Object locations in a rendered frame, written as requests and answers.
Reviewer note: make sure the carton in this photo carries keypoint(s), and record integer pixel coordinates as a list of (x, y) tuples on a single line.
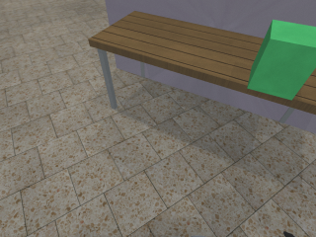
[(285, 60)]

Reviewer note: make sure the table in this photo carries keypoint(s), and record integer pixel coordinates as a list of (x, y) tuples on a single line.
[(213, 55)]

